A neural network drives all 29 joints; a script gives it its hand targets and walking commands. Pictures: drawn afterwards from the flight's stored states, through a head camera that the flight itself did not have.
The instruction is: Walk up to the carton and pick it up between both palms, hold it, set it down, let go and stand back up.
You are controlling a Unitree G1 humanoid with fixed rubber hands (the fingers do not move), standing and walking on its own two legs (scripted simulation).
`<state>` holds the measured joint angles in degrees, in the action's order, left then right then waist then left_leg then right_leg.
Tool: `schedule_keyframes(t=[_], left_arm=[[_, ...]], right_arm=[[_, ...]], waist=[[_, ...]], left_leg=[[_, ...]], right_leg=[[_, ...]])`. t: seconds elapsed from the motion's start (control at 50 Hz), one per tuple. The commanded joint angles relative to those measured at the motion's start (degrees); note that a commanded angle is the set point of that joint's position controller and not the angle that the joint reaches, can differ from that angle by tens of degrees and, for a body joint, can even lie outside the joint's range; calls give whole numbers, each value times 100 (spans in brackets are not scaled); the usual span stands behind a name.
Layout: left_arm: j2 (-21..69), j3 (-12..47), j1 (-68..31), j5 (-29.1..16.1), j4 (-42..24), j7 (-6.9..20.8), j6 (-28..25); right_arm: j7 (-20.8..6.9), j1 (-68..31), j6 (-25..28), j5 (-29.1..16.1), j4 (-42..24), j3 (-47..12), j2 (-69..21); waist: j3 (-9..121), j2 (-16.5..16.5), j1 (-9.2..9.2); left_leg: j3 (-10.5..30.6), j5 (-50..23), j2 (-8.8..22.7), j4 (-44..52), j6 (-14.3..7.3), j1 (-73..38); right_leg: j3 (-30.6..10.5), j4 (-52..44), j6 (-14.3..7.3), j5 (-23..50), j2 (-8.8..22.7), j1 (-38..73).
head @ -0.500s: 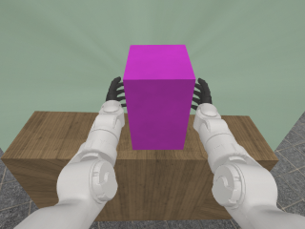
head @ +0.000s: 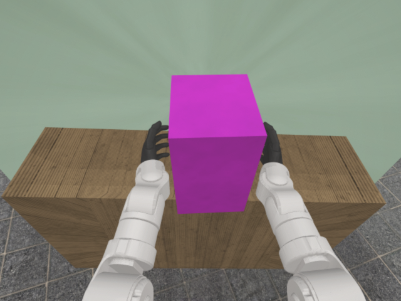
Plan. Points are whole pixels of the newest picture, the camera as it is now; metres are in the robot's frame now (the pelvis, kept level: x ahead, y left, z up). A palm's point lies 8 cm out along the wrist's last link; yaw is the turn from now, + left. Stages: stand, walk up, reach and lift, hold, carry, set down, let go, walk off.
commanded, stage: reach and lift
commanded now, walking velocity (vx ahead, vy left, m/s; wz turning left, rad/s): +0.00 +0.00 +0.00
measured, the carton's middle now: (210, 148) +0.44 -0.01 +0.07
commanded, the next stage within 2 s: hold in 1.14 s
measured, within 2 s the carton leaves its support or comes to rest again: neither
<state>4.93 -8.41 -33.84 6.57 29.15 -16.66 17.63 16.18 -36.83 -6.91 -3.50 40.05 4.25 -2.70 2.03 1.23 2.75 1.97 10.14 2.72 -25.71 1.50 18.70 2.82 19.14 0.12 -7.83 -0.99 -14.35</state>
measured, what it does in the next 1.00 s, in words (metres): stands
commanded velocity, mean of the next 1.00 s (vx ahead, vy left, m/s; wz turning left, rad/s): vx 0.00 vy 0.00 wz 0.00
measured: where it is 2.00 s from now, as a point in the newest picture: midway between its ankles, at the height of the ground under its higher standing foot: outside the picture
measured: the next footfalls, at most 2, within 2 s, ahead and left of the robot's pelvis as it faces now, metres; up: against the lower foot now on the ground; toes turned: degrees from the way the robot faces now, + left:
none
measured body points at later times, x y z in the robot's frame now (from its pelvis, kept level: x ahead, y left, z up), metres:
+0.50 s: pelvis +0.02 +0.00 +0.00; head -0.03 +0.03 +0.45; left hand +0.37 +0.15 +0.15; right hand +0.37 -0.10 +0.14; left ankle +0.03 +0.13 -0.74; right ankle +0.02 -0.12 -0.74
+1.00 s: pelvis -0.01 -0.01 +0.00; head -0.04 +0.02 +0.45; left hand +0.38 +0.12 +0.17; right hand +0.38 -0.13 +0.19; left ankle +0.03 +0.13 -0.74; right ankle +0.02 -0.12 -0.74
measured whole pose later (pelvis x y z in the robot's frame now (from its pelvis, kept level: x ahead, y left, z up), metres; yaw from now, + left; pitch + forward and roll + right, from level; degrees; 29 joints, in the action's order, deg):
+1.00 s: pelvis -0.01 -0.01 +0.00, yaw +1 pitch -10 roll +0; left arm 8.3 -20.1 -39.8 23.7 15.3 -2.8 38.1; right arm 16.4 -44.4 -12.9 -4.7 37.7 4.3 -3.6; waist -5.5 4.0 5.3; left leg 2.2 8.0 1.5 -19.3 1.6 1.4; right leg 2.7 18.5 -0.1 -8.9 0.1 0.3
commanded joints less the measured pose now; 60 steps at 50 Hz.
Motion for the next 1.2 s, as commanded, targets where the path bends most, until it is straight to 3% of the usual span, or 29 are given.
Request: schedule_keyframes(t=[0.0,0.08,0.16,0.18,0.2,0.24,0.28,0.34,0.4,0.44,0.48,0.52,0.6,0.64,0.7,0.8,0.86,0.96,1.02,1.12,1.18], left_arm=[[3938,3360,-5238,-535,-2603,1375,149],[3487,2820,-4579,-47,-2818,1570,867],[3104,2100,-3755,511,-2856,2037,1574],[3050,1976,-3637,610,-2893,2169,1719],[2872,1610,-3216,998,-2557,2372,1852],[2847,1607,-3222,1050,-2669,2645,1999],[3082,1771,-3323,982,-2813,2781,2068],[3361,2216,-3712,729,-3232,2839,1988],[3604,3007,-4326,251,-3796,2670,1714],[3672,3381,-4537,37,-3990,2491,1538],[3636,3443,-4548,-3,-3863,2369,1451],[3528,3231,-4519,104,-3475,2333,1451],[3223,2354,-4513,530,-2492,2405,1600],[3131,1947,-4603,679,-2215,2461,1650],[3148,1696,-4963,708,-2127,2472,1601],[3052,1580,-5495,653,-2491,2381,1397],[2906,1493,-5484,717,-2497,2381,1369],[2770,1270,-5126,983,-2100,2576,1485],[2922,1379,-5156,974,-2111,2680,1488],[3397,2147,-5547,566,-2807,2613,1355],[3546,2709,-5479,350,-3500,2426,1383]], right_arm=[[-865,-5384,-63,-893,-3078,-3144,-4004],[-597,-4672,-623,-1303,-2871,-3075,-3570],[-355,-4046,-1031,-1608,-2674,-2900,-3092],[-308,-3971,-1087,-1640,-2668,-2834,-3019],[-281,-3527,-1254,-1404,-2278,-2572,-2914],[-331,-3738,-1218,-1361,-2482,-2457,-2863],[-398,-3935,-1137,-1320,-2731,-2374,-2956],[-472,-4382,-848,-1284,-3384,-2429,-3197],[-515,-4954,-583,-1309,-4174,-2694,-3351],[-564,-5067,-462,-1231,-4451,-2822,-3366],[-615,-5058,-404,-1057,-4459,-2819,-3319],[-667,-5076,-415,-837,-4226,-2672,-3216],[-859,-5134,-465,-319,-3265,-1981,-3060],[-966,-5216,-427,-165,-2858,-1693,-3064],[-1061,-5532,-316,-103,-2451,-1565,-3203],[-1093,-5724,-106,-406,-2211,-1962,-3471],[-1017,-5536,-122,-552,-1990,-2093,-3484],[-905,-5131,-182,-448,-1605,-1800,-3340],[-879,-5092,-144,-410,-1631,-1672,-3325],[-833,-5327,-2,-683,-2297,-1955,-3396],[-765,-5275,-19,-1010,-2864,-2426,-3381]], waist=[[4858,-379,159],[3670,-383,197],[2298,-345,277],[2052,-328,304],[1602,-116,214],[1390,-102,298],[1142,-192,399],[1332,-363,564],[2170,-620,688],[2628,-716,713],[2865,-687,689],[2864,-545,636],[2275,-139,427],[2235,-77,285],[2616,-123,129],[3486,-144,-39],[3337,-110,-18],[2325,30,179],[2133,-47,369],[2960,-441,703],[3437,-677,757]], left_leg=[[145,-2162,-465,-201,152,-2253],[141,-2111,-480,-22,204,-2367],[57,-2178,-506,217,270,-2502],[31,-2204,-506,267,288,-2542],[-48,-1665,-609,593,64,-2453],[-128,-1616,-533,749,83,-2479],[-171,-1763,-507,719,203,-2502],[-200,-2563,-472,388,409,-2807],[-86,-3227,-401,53,565,-3335],[-23,-3285,-337,-45,594,-3625],[-10,-2867,-312,-3,533,-3633],[-51,-1976,-335,183,385,-3344],[-237,242,-349,906,-94,-2375],[-315,560,-353,1092,-242,-2132],[-361,335,-396,1072,-295,-2119],[-343,-1060,-512,712,-284,-2592],[-342,-1289,-579,666,-290,-2604],[-417,-797,-600,877,-297,-2358],[-431,-857,-586,865,-198,-2396],[-291,-2047,-524,403,153,-3106],[-146,-3019,-438,62,343,-3629]], right_leg=[[-123,265,365,2336,-317,1660],[-121,150,450,2471,-312,1958],[-46,-9,513,2740,-310,2338],[-10,-40,508,2750,-316,2411],[7,-243,554,2500,-113,2607],[85,-236,498,2464,-176,2622],[177,-303,421,2183,-230,2509],[361,-313,336,2180,-333,2312],[484,-288,276,2144,-402,1814],[518,-298,245,1941,-408,1493],[521,-317,241,1700,-378,1387],[498,-337,255,1320,-319,1422],[386,-439,246,-120,-144,1444],[348,-463,222,-607,-97,1497],[308,-398,234,-574,-57,1671],[261,-179,376,999,-94,2368],[236,-136,488,1497,-77,2523],[261,-285,525,1307,-45,2438],[310,-329,499,1298,-52,2409],[408,-226,446,1869,-133,2310],[462,-135,379,2130,-228,2182]])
